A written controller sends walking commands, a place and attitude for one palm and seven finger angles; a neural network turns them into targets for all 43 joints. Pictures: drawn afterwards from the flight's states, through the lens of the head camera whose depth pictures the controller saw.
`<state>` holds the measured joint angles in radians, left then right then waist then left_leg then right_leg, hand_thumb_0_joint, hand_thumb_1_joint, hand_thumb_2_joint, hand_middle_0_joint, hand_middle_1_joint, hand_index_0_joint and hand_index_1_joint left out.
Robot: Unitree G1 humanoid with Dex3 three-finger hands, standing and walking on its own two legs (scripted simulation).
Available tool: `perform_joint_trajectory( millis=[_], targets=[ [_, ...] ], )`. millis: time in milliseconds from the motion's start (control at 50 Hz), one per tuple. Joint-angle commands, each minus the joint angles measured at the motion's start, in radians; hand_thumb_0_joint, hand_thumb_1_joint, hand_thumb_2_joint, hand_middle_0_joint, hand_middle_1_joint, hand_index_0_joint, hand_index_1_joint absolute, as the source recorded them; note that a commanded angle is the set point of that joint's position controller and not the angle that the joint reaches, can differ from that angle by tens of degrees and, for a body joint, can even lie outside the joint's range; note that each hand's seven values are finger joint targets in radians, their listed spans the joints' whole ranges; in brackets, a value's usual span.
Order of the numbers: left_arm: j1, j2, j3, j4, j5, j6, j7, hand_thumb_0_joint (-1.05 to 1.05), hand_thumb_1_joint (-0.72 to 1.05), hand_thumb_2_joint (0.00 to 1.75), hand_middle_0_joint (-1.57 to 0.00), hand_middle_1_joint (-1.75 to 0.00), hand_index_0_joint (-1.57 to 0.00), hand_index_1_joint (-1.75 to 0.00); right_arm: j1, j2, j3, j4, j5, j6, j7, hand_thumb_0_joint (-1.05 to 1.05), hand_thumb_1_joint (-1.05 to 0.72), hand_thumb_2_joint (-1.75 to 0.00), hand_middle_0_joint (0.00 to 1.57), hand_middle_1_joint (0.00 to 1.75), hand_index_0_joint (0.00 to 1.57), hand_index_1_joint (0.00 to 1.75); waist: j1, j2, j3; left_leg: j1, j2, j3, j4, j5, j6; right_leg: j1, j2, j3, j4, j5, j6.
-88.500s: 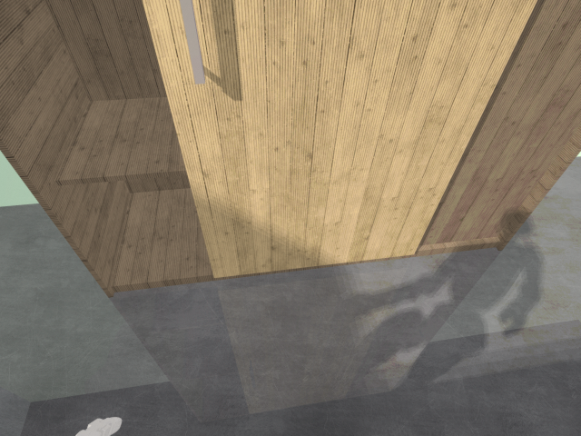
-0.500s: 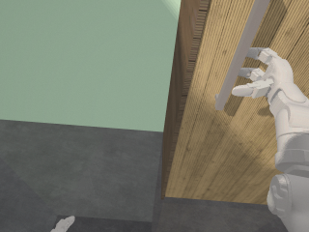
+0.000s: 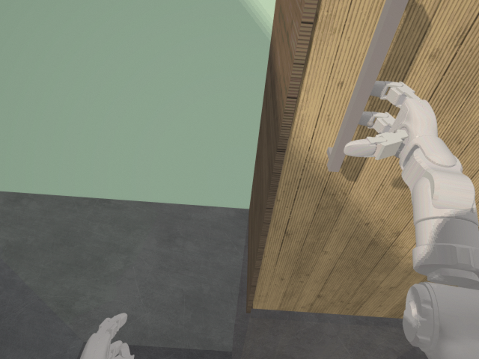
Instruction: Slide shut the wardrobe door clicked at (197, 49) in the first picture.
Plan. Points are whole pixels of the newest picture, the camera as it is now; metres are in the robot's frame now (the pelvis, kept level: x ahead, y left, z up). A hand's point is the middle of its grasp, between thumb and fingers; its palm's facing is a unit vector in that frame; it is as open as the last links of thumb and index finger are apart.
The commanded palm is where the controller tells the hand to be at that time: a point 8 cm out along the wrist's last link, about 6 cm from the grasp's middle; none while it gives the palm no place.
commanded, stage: slide the fingers in behind the handle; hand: right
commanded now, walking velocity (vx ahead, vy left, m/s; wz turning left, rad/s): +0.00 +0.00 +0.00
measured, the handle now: (358, 85) +0.48 -0.14 +0.27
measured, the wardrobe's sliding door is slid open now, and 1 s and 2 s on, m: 0.00 0.00 0.00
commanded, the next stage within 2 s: grip the handle and tug to test in 1.26 s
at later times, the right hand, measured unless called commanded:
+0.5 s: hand (349, 119) +0.43 -0.13 +0.24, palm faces +0.00 +1.00 +0.01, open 14.0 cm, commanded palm +0.41 -0.19 +0.24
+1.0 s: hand (345, 119) +0.42 -0.12 +0.24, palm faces +0.00 +1.00 +0.01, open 14.0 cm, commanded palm +0.40 -0.18 +0.24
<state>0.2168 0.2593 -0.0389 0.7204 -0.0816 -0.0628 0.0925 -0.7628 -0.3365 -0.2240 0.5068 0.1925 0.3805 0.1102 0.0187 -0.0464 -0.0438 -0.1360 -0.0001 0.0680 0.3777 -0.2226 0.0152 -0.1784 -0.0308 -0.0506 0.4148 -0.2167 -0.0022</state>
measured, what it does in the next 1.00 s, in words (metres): stands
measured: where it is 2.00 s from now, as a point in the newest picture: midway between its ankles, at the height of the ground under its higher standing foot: outside the picture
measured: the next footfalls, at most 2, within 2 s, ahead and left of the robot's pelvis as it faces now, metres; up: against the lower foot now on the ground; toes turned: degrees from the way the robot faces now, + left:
none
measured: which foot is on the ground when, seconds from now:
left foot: down 0.00-1.00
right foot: down 0.00-1.00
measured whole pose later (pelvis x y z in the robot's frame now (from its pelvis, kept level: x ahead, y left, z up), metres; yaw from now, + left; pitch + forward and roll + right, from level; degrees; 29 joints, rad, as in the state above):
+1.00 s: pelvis +0.01 +0.01 +0.00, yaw +0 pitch -1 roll +0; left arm 0.20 0.25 -0.04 0.72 -0.07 -0.03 0.09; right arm -0.76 -0.26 -0.19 0.45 0.19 0.41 0.04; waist 0.02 -0.05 -0.05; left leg -0.12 -0.01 0.06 0.37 -0.23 0.02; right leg -0.15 -0.04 -0.05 0.39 -0.22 0.01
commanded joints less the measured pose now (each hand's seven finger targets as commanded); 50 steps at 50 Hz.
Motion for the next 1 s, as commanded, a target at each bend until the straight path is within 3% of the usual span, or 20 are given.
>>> perform_joint_trajectory(
  millis=[0,40,60,120,180,240,260,300,360,420,480,540,580,680,720,840,860,920,960,980],
  targets=[
    [-0.102,0.124,0.039,-0.139,0.002,-0.049,0.012,0.0,0.9,0.9,-0.2,-0.3,-0.2,-0.3,-0.577,-0.18,-0.016,-0.251,0.005,-0.081,-0.016,0.0,0.5,-0.3,0.3,1.2,0.3,1.2,0.011,0.012,-0.268,0.003,-0.021,-0.042,-0.039,0.234,0.015,0.159,0.02,0.052,-0.03,0.227,-0.027],
    [-0.104,0.121,0.04,-0.136,0.002,-0.048,0.013,0.0,0.9,0.9,-0.2,-0.3,-0.2,-0.3,-0.566,-0.155,-0.006,-0.228,0.011,-0.076,-0.016,0.0,0.5,-0.3,0.3,1.2,0.3,1.2,0.012,0.033,-0.275,0.004,-0.022,-0.04,-0.036,0.258,0.012,0.165,0.021,0.049,-0.022,0.24,-0.028],
    [-0.099,0.126,0.04,-0.131,0.003,-0.046,0.013,0.0,0.9,0.9,-0.2,-0.3,-0.2,-0.3,-0.563,-0.191,-0.04,-0.206,0.012,-0.073,-0.02,0.0,0.5,-0.3,0.3,1.2,0.3,1.2,0.007,0.043,-0.272,0.009,-0.022,-0.04,-0.037,0.255,0.013,0.154,0.023,0.05,-0.025,0.233,-0.027],
    [-0.098,0.128,0.038,-0.131,0.005,-0.034,0.013,0.0,0.9,0.9,-0.2,-0.3,-0.2,-0.3,-0.53,-0.206,-0.054,-0.165,0.009,-0.066,-0.022,0.0,0.5,-0.3,0.3,1.2,0.3,1.2,0.005,0.084,-0.251,0.022,-0.014,-0.045,-0.039,0.266,0.007,0.121,0.024,0.042,-0.03,0.223,-0.03],
    [-0.103,0.125,0.039,-0.141,0.006,-0.028,0.009,0.0,0.9,0.9,-0.2,-0.3,-0.2,-0.3,-0.509,-0.212,-0.059,-0.188,-0.001,-0.074,-0.027,0.0,0.5,-0.3,0.3,1.2,0.3,1.2,-0.005,0.061,-0.263,0.041,-0.013,-0.05,-0.036,0.29,0.009,0.125,0.023,0.035,-0.027,0.244,-0.031],
    [-0.111,0.118,0.043,-0.154,0.003,-0.034,0.007,0.0,0.9,0.9,-0.2,-0.3,-0.2,-0.3,-0.516,-0.168,-0.034,-0.255,0.009,-0.085,-0.025,0.0,0.5,-0.3,0.3,1.2,0.3,1.2,-0.005,0.059,-0.295,0.052,-0.018,-0.047,-0.028,0.328,0.01,0.156,0.024,0.037,-0.022,0.275,-0.034],
    [-0.108,0.122,0.043,-0.151,0.004,-0.031,0.009,0.0,0.9,0.9,-0.2,-0.3,-0.2,-0.3,-0.502,-0.193,-0.059,-0.251,0.012,-0.08,-0.024,0.0,0.5,-0.3,0.3,1.2,0.3,1.2,-0.009,0.063,-0.296,0.059,-0.018,-0.047,-0.026,0.338,0.009,0.15,0.024,0.035,-0.021,0.279,-0.033],
    [-0.112,0.119,0.04,-0.146,0.0,-0.027,0.009,0.0,0.9,0.9,-0.2,-0.3,-0.2,-0.3,-0.52,-0.156,-0.016,-0.234,0.01,-0.068,-0.02,0.0,0.5,-0.3,0.3,1.2,0.3,1.2,0.004,0.062,-0.246,0.033,-0.016,-0.047,-0.037,0.299,0.006,0.134,0.024,0.034,-0.027,0.241,-0.033],
    [-0.112,0.116,0.04,-0.141,0.003,-0.031,0.01,0.0,0.9,0.9,-0.2,-0.3,-0.2,-0.3,-0.565,-0.131,0.002,-0.25,0.006,-0.06,-0.037,0.0,0.5,-0.3,0.3,1.2,0.3,1.2,0.01,0.034,-0.257,0.018,-0.019,-0.046,-0.041,0.276,0.008,0.15,0.026,0.038,-0.025,0.233,-0.032],
    [-0.105,0.123,0.044,-0.13,0.008,-0.031,0.013,0.0,0.9,0.9,-0.2,-0.3,-0.2,-0.3,-0.553,-0.182,-0.051,-0.228,0.009,-0.054,-0.051,0.0,0.5,-0.3,0.3,1.2,0.3,1.2,0.002,0.079,-0.273,0.041,-0.016,-0.052,-0.041,0.292,0.004,0.134,0.028,0.036,-0.025,0.236,-0.036],
    [-0.101,0.121,0.043,-0.131,0.01,-0.028,0.01,0.0,0.9,0.9,-0.2,-0.3,-0.2,-0.3,-0.524,-0.187,-0.054,-0.226,0.001,-0.063,-0.055,0.0,0.5,-0.3,0.3,1.2,0.3,1.2,-0.009,0.07,-0.281,0.062,-0.014,-0.054,-0.036,0.314,0.005,0.129,0.028,0.03,-0.025,0.252,-0.034],
    [-0.101,0.116,0.045,-0.139,0.01,-0.029,0.008,0.0,0.9,0.9,-0.2,-0.3,-0.2,-0.3,-0.516,-0.177,-0.051,-0.247,-0.001,-0.071,-0.055,0.0,0.5,-0.3,0.3,1.2,0.3,1.2,-0.01,0.047,-0.296,0.074,-0.015,-0.052,-0.028,0.352,0.007,0.142,0.027,0.027,-0.024,0.28,-0.034],
    [-0.108,0.114,0.046,-0.146,0.008,-0.029,0.005,0.0,0.9,0.9,-0.2,-0.3,-0.2,-0.3,-0.519,-0.131,-0.01,-0.286,0.001,-0.074,-0.049,0.0,0.5,-0.3,0.3,1.2,0.3,1.2,-0.007,0.057,-0.3,0.08,-0.017,-0.05,-0.024,0.367,0.007,0.15,0.027,0.026,-0.021,0.295,-0.034],
    [-0.112,0.117,0.047,-0.136,0.008,-0.026,0.007,0.0,0.9,0.9,-0.2,-0.3,-0.2,-0.3,-0.503,-0.141,-0.032,-0.261,0.007,-0.042,-0.06,0.0,0.5,-0.3,0.3,1.2,0.3,1.2,-0.009,0.082,-0.269,0.052,-0.021,-0.047,-0.035,0.322,0.004,0.145,0.025,0.027,-0.023,0.264,-0.034],
    [-0.117,0.111,0.042,-0.136,0.006,-0.026,0.007,0.0,0.9,0.9,-0.2,-0.3,-0.2,-0.3,-0.54,-0.106,0.002,-0.261,0.0,-0.035,-0.069,0.0,0.5,-0.3,0.3,1.2,0.3,1.2,0.002,0.056,-0.251,0.034,-0.021,-0.045,-0.037,0.298,0.005,0.143,0.027,0.03,-0.028,0.248,-0.033],
    [-0.125,0.108,0.043,-0.143,0.014,-0.025,0.004,0.0,0.9,0.9,-0.2,-0.3,-0.2,-0.3,-0.519,-0.123,-0.026,-0.307,0.0,-0.051,-0.082,0.0,0.5,-0.3,0.3,1.2,0.3,1.2,-0.015,0.06,-0.311,0.081,-0.018,-0.048,-0.023,0.363,0.008,0.161,0.028,0.029,-0.025,0.301,-0.032],
    [-0.129,0.105,0.042,-0.146,0.012,-0.025,0.004,0.0,0.9,0.9,-0.2,-0.3,-0.2,-0.3,-0.514,-0.098,-0.005,-0.31,0.002,-0.051,-0.077,0.0,0.5,-0.3,0.3,1.2,0.3,1.2,-0.011,0.069,-0.299,0.074,-0.019,-0.047,-0.024,0.366,0.007,0.162,0.028,0.026,-0.024,0.3,-0.034],
    [-0.127,0.111,0.041,-0.139,0.009,-0.017,0.008,0.0,0.9,0.9,-0.2,-0.3,-0.2,-0.3,-0.489,-0.127,-0.026,-0.261,0.002,-0.037,-0.074,0.0,0.5,-0.3,0.3,1.2,0.3,1.2,-0.008,0.103,-0.254,0.055,-0.018,-0.049,-0.037,0.326,0.001,0.139,0.026,0.026,-0.032,0.258,-0.035],
    [-0.129,0.106,0.038,-0.141,0.011,-0.02,0.007,0.0,0.9,0.9,-0.2,-0.3,-0.2,-0.3,-0.527,-0.102,-0.001,-0.284,-0.002,-0.036,-0.075,0.0,0.5,-0.3,0.3,1.2,0.3,1.2,-0.003,0.056,-0.262,0.045,-0.019,-0.048,-0.036,0.32,0.006,0.153,0.028,0.027,-0.028,0.262,-0.034],
    [-0.13,0.11,0.041,-0.14,0.01,-0.017,0.006,0.0,0.9,0.9,-0.2,-0.3,-0.2,-0.3,-0.515,-0.124,-0.017,-0.285,-0.005,-0.034,-0.079,0.0,0.5,-0.3,0.3,1.2,0.3,1.2,-0.008,0.058,-0.268,0.05,-0.018,-0.05,-0.037,0.315,0.007,0.156,0.026,0.026,-0.026,0.266,-0.033]
  ],
)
